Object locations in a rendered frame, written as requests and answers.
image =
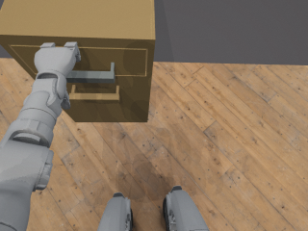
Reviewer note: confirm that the left robot thigh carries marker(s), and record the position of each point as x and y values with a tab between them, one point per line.
116	214

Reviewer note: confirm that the drawer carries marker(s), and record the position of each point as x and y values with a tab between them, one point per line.
128	61

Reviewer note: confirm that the handle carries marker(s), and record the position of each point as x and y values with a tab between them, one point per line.
94	97
97	77

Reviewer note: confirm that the robot left forearm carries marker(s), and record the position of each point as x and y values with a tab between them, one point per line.
37	118

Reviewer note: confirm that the robot right shin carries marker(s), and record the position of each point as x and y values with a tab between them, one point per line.
171	221

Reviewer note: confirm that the left robot upper arm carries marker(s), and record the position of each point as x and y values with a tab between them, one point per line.
24	168

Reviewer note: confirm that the cabinet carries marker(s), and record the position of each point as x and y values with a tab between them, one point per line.
90	23

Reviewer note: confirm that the robot left hand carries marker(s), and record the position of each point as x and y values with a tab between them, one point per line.
60	59

